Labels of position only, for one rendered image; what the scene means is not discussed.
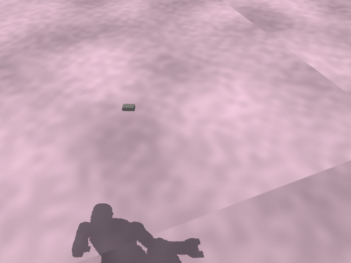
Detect small box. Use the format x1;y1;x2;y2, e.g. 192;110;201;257
122;104;135;111

